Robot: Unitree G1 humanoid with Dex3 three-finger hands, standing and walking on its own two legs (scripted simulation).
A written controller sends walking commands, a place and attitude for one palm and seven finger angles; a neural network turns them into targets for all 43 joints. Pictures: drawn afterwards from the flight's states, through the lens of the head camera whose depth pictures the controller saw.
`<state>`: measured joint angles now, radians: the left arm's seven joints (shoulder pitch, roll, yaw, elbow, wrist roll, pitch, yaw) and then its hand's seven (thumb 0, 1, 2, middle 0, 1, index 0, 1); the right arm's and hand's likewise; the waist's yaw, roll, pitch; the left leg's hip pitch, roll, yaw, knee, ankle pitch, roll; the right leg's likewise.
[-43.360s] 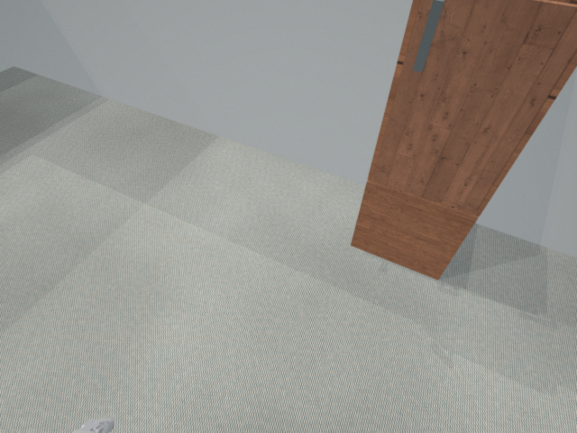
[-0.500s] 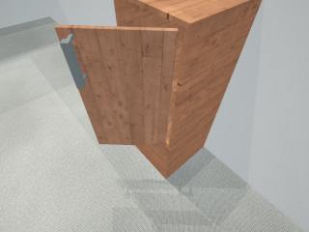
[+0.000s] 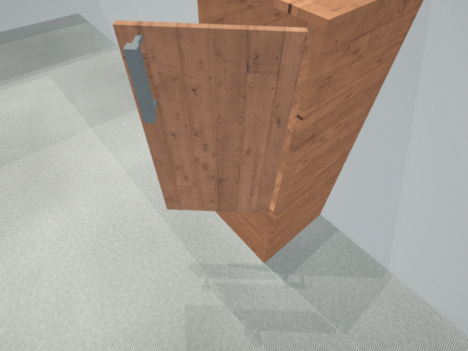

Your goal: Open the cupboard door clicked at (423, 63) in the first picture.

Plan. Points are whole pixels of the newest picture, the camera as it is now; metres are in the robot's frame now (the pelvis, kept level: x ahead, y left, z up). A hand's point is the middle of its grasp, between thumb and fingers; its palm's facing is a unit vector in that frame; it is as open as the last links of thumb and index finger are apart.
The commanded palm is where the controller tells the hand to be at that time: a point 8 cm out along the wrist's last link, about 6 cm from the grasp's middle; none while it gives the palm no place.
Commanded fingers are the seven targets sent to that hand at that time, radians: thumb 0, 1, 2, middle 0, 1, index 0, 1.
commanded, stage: come to a stop and stand still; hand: left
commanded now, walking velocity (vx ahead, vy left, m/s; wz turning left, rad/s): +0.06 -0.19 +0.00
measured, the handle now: (144, 80) +0.55 +0.21 +0.17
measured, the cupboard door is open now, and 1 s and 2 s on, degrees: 48 48 48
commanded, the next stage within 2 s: look again from close up in 1.20 s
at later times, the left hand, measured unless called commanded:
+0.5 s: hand out of the picture +0.09 +0.19 -0.15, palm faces -0.09 -0.98 -0.18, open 7.4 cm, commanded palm none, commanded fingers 0.00 0.90 0.90 -0.20 -0.30 -0.20 -0.30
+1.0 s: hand out of the picture +0.04 +0.16 -0.17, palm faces -0.02 -0.98 -0.21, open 7.3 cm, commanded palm none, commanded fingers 0.00 0.90 0.90 -0.20 -0.30 -0.20 -0.30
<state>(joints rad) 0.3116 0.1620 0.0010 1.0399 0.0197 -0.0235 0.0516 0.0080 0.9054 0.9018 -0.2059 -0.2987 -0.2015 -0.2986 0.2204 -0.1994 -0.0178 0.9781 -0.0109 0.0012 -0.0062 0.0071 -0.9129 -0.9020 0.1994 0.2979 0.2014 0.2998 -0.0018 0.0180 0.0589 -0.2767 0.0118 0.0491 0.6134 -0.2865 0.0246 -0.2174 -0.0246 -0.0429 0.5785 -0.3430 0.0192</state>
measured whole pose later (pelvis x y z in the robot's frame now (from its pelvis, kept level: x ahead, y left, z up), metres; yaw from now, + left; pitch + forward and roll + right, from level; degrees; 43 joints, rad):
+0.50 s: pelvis -0.01 +0.02 +0.02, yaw -2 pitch +2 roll -2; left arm 0.15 0.17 0.02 0.96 0.02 0.04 0.00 0.01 0.91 0.90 -0.20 -0.30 -0.20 -0.30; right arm 0.36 -0.19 -0.01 1.02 -0.04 0.00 -0.03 0.01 -0.91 -0.90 0.20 0.30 0.21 0.30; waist -0.07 0.03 0.03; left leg -0.28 0.00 0.08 0.46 -0.22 0.08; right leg -0.37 -0.03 -0.03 0.74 -0.41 0.00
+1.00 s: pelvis +0.02 -0.02 +0.01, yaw -1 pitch +0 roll +0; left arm 0.27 0.17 -0.01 1.08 0.01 -0.01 0.04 0.00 0.92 0.90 -0.20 -0.30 -0.20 -0.30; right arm 0.24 -0.16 0.01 1.11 -0.01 -0.01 -0.03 0.02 -0.93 -0.90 0.20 0.30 0.20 0.30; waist -0.01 -0.02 0.04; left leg -0.20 0.01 0.07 0.49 -0.30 0.01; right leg -0.15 -0.01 -0.02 0.49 -0.34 -0.01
